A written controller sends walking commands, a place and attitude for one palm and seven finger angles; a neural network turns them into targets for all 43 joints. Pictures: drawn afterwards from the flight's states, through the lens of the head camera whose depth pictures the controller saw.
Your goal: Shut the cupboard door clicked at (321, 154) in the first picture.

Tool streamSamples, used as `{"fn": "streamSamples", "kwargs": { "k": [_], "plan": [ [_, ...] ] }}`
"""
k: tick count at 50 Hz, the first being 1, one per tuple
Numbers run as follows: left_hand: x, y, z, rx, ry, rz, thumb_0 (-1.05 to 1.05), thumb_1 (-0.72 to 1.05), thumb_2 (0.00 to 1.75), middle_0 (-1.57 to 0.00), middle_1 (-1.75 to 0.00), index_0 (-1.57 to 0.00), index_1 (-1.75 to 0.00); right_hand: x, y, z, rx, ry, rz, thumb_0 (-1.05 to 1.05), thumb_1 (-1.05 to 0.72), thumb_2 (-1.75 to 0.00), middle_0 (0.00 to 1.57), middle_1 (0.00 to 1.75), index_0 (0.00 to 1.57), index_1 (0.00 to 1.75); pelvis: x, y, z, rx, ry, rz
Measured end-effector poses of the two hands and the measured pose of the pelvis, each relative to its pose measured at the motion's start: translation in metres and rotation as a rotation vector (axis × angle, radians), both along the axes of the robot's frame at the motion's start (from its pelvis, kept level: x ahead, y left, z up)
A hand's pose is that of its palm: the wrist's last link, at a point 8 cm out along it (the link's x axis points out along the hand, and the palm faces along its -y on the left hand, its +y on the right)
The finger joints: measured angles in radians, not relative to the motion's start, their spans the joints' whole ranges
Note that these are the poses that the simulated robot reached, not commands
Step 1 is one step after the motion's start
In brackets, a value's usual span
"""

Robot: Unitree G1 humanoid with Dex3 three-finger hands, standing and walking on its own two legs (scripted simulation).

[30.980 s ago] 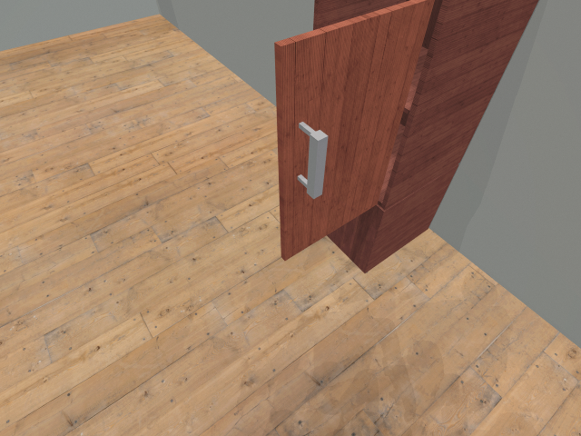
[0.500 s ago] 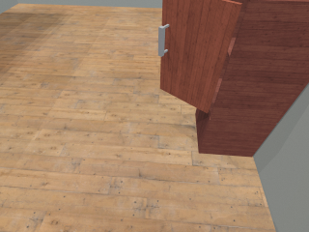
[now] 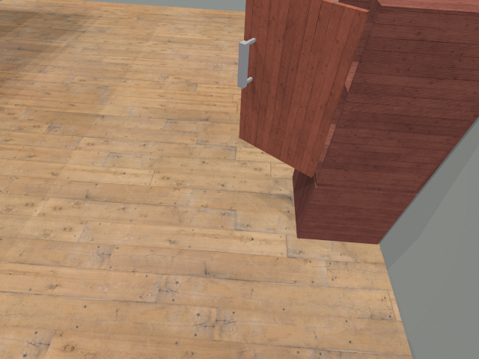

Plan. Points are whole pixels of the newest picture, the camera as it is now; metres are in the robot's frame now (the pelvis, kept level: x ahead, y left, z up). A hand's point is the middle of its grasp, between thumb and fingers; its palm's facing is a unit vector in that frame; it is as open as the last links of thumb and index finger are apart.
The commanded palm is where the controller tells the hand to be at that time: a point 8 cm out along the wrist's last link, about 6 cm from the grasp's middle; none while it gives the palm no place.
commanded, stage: look to check the result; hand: left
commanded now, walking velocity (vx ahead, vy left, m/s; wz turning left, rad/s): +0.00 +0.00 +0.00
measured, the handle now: (247, 63) +0.99 +0.02 +0.02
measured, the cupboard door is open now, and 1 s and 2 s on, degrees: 55 55 55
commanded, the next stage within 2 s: walk to a spot facing it in 0.54 s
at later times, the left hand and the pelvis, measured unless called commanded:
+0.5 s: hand out of the picture -0.01 +0.19 -0.18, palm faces +0.02 -0.98 -0.21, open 7.4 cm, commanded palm none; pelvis +0.01 +0.00 +0.00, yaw +0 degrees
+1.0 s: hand out of the picture +0.02 +0.21 -0.21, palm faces +0.18 -0.96 -0.22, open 7.4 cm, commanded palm none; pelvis +0.02 +0.01 -0.03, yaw +10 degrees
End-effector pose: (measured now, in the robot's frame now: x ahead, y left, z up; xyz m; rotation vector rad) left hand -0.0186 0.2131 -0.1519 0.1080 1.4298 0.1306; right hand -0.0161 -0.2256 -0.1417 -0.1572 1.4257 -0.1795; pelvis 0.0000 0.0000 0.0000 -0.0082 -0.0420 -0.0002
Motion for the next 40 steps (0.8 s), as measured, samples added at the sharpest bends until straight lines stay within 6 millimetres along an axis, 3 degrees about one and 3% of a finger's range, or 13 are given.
{"fn": "streamSamples", "kwargs": {
  "k": [7,15,28,40],
  "plan": [
    [-0.006,0.011,0.004,0.035,0.031,0.007,0.00,0.91,0.90,-0.20,-0.30,-0.20,-0.30,0.002,0.004,-0.003,0.015,0.010,-0.001,0.01,-0.91,-0.90,0.20,0.30,0.20,0.30,0.003,0.000,0.000,0.000,0.002,0.000],
    [-0.006,0.020,0.007,0.060,0.034,0.012,0.00,0.91,0.90,-0.20,-0.30,-0.19,-0.30,0.018,-0.001,-0.003,0.008,-0.019,0.012,0.01,-0.91,-0.90,0.20,0.30,0.20,0.30,0.006,0.001,0.000,0.002,-0.002,0.000],
    [0.011,0.020,0.007,0.054,0.006,-0.003,0.00,0.91,0.90,-0.20,-0.30,-0.20,-0.30,0.045,-0.018,0.003,-0.030,-0.068,0.036,0.01,-0.91,-0.90,0.20,0.30,0.20,0.30,0.010,-0.001,0.001,0.005,0.002,-0.001],
    [0.029,0.024,0.007,0.078,-0.027,0.015,0.00,0.91,0.90,-0.20,-0.30,-0.20,-0.30,0.055,-0.023,0.000,-0.028,-0.058,0.059,0.01,-0.91,-0.90,0.20,0.30,0.20,0.30,0.014,-0.004,-0.002,0.006,0.013,0.031]
  ]
}}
